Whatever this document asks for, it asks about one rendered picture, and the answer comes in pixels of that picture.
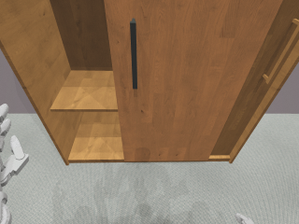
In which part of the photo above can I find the left robot hand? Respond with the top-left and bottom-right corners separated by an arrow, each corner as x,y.
0,104 -> 29,191

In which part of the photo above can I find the wardrobe door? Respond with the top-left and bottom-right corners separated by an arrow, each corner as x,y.
210,0 -> 299,156
104,0 -> 283,161

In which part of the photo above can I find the handle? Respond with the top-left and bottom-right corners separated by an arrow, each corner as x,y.
130,18 -> 137,90
265,24 -> 299,85

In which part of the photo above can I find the robot left forearm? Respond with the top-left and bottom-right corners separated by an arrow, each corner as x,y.
0,191 -> 12,224

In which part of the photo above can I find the right robot hand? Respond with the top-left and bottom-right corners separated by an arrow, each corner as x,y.
235,213 -> 254,224

